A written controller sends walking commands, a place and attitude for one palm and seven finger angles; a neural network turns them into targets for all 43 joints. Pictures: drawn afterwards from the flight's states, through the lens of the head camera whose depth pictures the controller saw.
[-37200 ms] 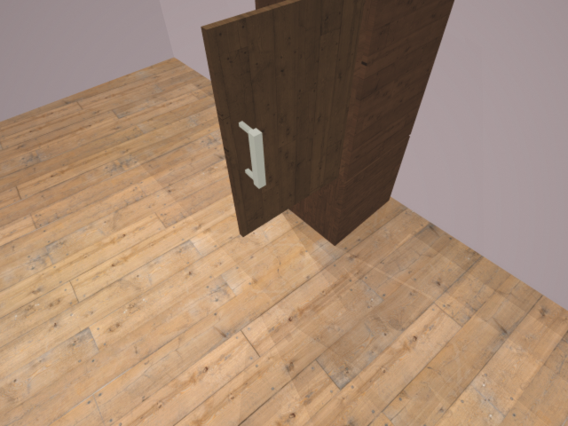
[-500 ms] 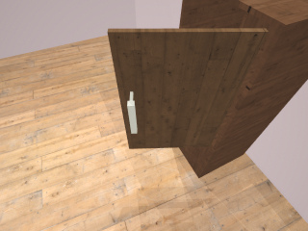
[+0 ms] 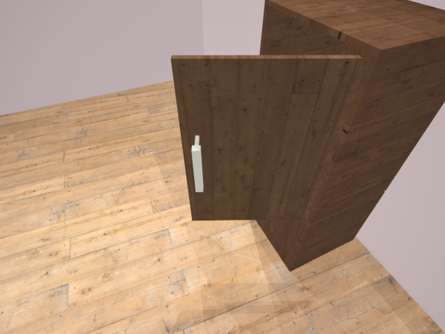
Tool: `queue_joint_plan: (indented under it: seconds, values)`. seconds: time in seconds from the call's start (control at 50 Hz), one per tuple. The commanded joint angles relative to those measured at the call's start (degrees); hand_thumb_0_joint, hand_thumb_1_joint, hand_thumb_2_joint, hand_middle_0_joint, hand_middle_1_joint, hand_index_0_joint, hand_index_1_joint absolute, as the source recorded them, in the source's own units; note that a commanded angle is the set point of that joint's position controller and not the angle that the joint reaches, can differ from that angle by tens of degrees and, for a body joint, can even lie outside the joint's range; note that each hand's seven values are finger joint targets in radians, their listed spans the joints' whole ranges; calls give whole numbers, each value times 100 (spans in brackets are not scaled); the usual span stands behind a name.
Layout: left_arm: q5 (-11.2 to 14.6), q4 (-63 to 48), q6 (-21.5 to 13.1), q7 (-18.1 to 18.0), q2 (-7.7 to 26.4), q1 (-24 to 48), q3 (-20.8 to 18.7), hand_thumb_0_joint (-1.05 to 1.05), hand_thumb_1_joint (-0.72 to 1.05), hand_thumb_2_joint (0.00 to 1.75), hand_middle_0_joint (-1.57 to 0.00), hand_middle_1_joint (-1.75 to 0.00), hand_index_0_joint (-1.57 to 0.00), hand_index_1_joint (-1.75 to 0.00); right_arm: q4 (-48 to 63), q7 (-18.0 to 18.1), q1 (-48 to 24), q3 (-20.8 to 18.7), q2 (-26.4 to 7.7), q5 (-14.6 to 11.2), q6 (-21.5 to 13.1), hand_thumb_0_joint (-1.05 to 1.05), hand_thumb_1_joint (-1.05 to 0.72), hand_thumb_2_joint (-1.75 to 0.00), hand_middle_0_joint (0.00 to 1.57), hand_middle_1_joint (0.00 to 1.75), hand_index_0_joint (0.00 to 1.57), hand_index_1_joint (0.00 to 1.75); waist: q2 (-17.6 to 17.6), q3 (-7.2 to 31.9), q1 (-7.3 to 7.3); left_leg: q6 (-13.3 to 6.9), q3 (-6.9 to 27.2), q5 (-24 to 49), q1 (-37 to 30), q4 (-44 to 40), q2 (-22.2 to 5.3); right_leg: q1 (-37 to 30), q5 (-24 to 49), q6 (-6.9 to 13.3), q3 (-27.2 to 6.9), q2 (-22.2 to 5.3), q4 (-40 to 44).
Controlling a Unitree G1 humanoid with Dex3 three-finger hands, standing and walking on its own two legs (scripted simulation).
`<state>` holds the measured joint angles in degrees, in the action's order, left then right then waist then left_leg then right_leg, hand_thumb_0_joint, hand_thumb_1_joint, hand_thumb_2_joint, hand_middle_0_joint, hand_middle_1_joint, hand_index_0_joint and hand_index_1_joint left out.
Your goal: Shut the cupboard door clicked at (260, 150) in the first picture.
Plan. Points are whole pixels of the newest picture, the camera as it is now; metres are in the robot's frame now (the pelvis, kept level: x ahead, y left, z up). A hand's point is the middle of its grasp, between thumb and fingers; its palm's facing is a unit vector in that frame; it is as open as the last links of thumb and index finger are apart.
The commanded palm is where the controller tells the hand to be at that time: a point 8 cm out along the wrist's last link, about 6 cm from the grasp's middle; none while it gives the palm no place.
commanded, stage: look again from close up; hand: left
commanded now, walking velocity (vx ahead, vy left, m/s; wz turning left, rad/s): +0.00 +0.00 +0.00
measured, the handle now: (198, 164) +0.55 +0.10 -0.03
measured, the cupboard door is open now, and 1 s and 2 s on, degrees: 66 66 66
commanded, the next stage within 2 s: shuffle to correct the standing spot in 0.14 s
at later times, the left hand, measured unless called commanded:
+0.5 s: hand out of the picture -0.01 +0.18 -0.18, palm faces -0.02 -0.98 -0.18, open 7.4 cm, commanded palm none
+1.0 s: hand out of the picture +0.07 +0.14 -0.19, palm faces +0.06 -0.99 -0.11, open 7.4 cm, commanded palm none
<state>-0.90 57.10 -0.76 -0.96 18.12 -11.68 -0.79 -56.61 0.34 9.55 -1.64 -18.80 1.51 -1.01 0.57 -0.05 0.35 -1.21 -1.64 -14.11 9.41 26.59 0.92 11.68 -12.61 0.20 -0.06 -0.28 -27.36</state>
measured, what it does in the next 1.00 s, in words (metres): walks ahead: left foot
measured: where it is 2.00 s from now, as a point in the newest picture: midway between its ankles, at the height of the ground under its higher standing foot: outside the picture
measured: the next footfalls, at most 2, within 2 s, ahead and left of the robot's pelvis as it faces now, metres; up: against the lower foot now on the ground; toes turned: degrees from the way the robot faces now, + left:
left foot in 0.84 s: +0.11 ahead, +0.07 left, +0.00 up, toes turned +10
right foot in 1.26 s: +0.23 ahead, -0.24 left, +0.00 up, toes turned -5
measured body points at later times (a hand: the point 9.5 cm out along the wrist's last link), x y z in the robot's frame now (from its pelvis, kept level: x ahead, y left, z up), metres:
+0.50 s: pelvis +0.01 +0.00 +0.00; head +0.01 +0.01 +0.45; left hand -0.01 +0.24 -0.16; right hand +0.00 -0.23 -0.15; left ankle +0.01 +0.11 -0.74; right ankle +0.03 -0.12 -0.74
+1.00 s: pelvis +0.10 -0.02 +0.00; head +0.11 +0.02 +0.44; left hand +0.07 +0.19 -0.18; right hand +0.11 -0.24 -0.14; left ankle +0.07 +0.07 -0.74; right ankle +0.07 -0.15 -0.66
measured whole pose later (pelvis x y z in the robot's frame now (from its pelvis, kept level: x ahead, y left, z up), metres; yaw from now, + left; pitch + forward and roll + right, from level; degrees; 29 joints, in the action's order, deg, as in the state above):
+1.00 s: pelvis +0.10 -0.02 +0.00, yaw +1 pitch +0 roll -1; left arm -2.3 61.1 2.8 -0.8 8.9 -20.1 -2.7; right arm -61.1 3.1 16.9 -1.1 -5.8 2.1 -2.9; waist -4.2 -1.3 0.6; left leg -2.1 -8.9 -19.3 11.2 30.9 -2.8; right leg 25.4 -22.9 -0.6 1.7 -1.5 -62.4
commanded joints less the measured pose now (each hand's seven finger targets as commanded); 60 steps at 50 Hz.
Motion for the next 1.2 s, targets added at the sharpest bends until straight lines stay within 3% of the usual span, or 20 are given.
queue_joint_plan:
  seconds: [0.0, 0.22, 0.28, 0.36, 0.46, 0.54, 0.58, 0.62, 0.64, 0.68, 0.72, 0.78, 0.8, 0.82, 0.84, 0.86, 0.9, 1.0, 1.08, 1.18]
  values:
    - [-3, -380, -124, -6, 1010, 269, -146, 0, 90, 90, -20, -30, -20, -30, 299, 7, -188, -128, -889, -33, -89, 0, -90, -90, 20, 30, 20, 30, -81, -206, 16, -151, 682, -226, 338, -737, -581, 219, -603, 231, -816, -584, 894]
    - [-15, -106, -72, 15, 989, 78, -87, 0, 90, 90, -20, -30, -20, -30, -12, -25, -47, -78, -897, -45, -52, 0, -90, -90, 20, 30, 20, 30, -54, -353, -28, -114, 810, -969, 685, -1039, -604, 214, -1002, 143, -727, -594, 1012]
    - [3, 165, 28, -17, 258, -409, 66, 0, 90, 90, -20, -30, -20, -30, -239, -19, 345, 74, -194, -13, 45, 0, -90, -90, 20, 30, 20, 30, -163, -174, -10, -48, 799, -1331, 606, -1068, -663, 150, -1232, 18, -549, -505, 923]
    - [-41, 209, 94, 20, 119, -670, 37, 0, 90, 90, -20, -30, -20, -30, -302, 28, 415, -1, -321, 7, 91, 0, -90, -90, 20, 30, 20, 30, 152, -495, -39, -167, 1059, -2049, 894, -1317, -933, 291, -1163, 37, -228, -286, 404]
    - [-96, 172, 119, 78, -167, -952, -11, 0, 90, 90, -20, -30, -20, -30, -373, 137, 705, -134, -318, -16, 42, 0, -90, -90, 20, 30, 20, 30, 365, -616, -30, -437, 1348, -1688, 690, -1346, -1339, 498, -491, 76, 90, -148, -132]
    - [-79, 237, 69, 52, -290, -1330, -48, 0, 90, 90, -20, -30, -20, -30, -423, 183, 886, -149, 0, -41, -9, 0, -90, -90, 20, 30, 20, 30, 225, -565, -80, -399, 974, -818, 849, -766, -1124, 95, -255, 148, 1, -319, 69]
    - [-71, 305, 52, 25, -268, -1580, -99, 0, 90, 90, -20, -30, -20, -30, -422, 195, 854, -132, 240, -55, -18, 0, -90, -90, 20, 30, 20, 30, -238, -646, -178, -295, 614, -633, 1287, -137, -786, -255, -269, 291, -407, -512, 382]
    - [-58, 404, 23, -44, -119, -1932, -177, 0, 90, 90, -20, -30, -20, -30, -406, 201, 899, -62, 619, -63, -37, 0, -90, -90, 20, 30, 20, 30, -1107, -403, -211, -65, -260, -780, 1764, 1225, -204, -749, -36, 705, -1297, -1225, 933]
    - [-58, 413, 15, -64, -140, -2001, -201, 0, 90, 90, -20, -30, -20, -30, -373, 208, 765, -79, 662, -54, -21, 0, -90, -90, 20, 30, 20, 30, -1195, -486, -272, -40, -296, -1429, 1950, 1948, -230, -671, 252, 997, -1539, -1525, 1178]
    - [-91, 387, -9, -110, -267, -1956, -213, 0, 90, 90, -20, -30, -20, -30, -304, 195, 686, -113, 713, -65, -31, 0, -90, -90, 20, 30, 20, 30, -798, -411, -214, -47, -186, -1691, 2264, 2706, -373, -882, 1082, 1345, -1484, -1657, 1174]
    - [-121, 354, -9, -139, -346, -1760, -217, 0, 90, 90, -20, -30, -20, -30, -305, 170, 641, -105, 839, -71, -47, 0, -90, -90, 20, 30, 20, 30, -485, -371, -121, -14, -262, -1640, 2049, 2383, -443, -791, 1846, 1396, -1034, -1495, 857]
    - [-83, 272, 61, -109, -464, -1287, -184, 0, 90, 90, -20, -30, -20, -30, -578, 180, 1398, -83, 1003, -54, -93, 0, -90, -90, 20, 30, 20, 30, -491, -216, 264, 34, -595, -74, 236, 335, -336, 185, 1361, 869, -269, -905, 112]
    - [-50, 237, 84, -88, -643, -1300, -165, 0, 90, 90, -20, -30, -20, -30, -755, 230, 1914, -133, 746, -27, -128, 0, -90, -90, 20, 30, 20, 30, 99, -115, 424, -63, -92, 606, -683, -241, -714, 788, 879, 575, -36, -591, -807]
    - [-24, 159, 89, -50, -913, -1475, -122, 0, 90, 90, -20, -30, -20, -30, -820, 289, 2309, -261, 177, 37, -159, 0, -90, -90, 20, 30, 20, 30, 1508, 44, 452, -556, 1877, 1657, -1327, -795, -2278, 1921, -850, 111, 484, -64, -1973]
    - [-95, 43, 115, -66, -693, -1210, -134, 0, 90, 90, -20, -30, -20, -30, -821, 335, 2395, -275, -8, 42, -92, 0, -90, -90, 20, 30, 20, 30, 1173, -159, 511, -1074, 2505, 2578, -1107, -1007, -2981, 2225, -2045, 91, 166, -59, -3038]
    - [-143, -32, 164, -55, -594, -1156, -199, 0, 90, 90, -20, -30, -20, -30, -666, 326, 2109, -274, 12, 51, -56, 0, -90, -90, 20, 30, 20, 30, 434, -361, 391, -1254, 2071, 2214, -555, -999, -2943, 2181, -1843, 104, -152, -294, -3480]
    - [-189, 38, 198, -20, -650, -962, -228, 0, 90, 90, -20, -30, -20, -30, -611, 349, 1728, -134, 337, 45, -131, 0, -90, -90, 20, 30, 20, 30, 503, -884, 187, -958, 1538, 2952, 59, -1005, -2540, 2346, -1274, -10, -217, -402, -3917]
    - [-89, -99, 320, 129, -818, -839, -251, 0, 90, 90, -20, -30, -20, -30, -418, 375, 1334, -195, 171, 35, -190, 0, -90, -90, 20, 30, 20, 30, 623, -408, 17, -726, 271, 3280, -154, -842, -1996, 2079, -454, -209, -44, -477, -3126]
    - [-73, -370, 344, 187, -759, -213, -259, 0, 90, 90, -20, -30, -20, -30, -432, 334, 1372, -310, 108, 66, -101, 0, -90, -90, 20, 30, 20, 30, 789, -531, 190, -557, -32, 2970, -3, -759, -1811, 1630, -214, -251, 427, -412, -1727]
    - [-62, -426, 294, 226, -563, -309, -348, 0, 90, 90, -20, -30, -20, -30, -394, 297, 1140, -471, -81, 76, 33, 0, -90, -90, 20, 30, 20, 30, 927, -421, 54, -313, 35, 1824, 510, -180, -1788, 389, 208, -149, 713, -190, -376]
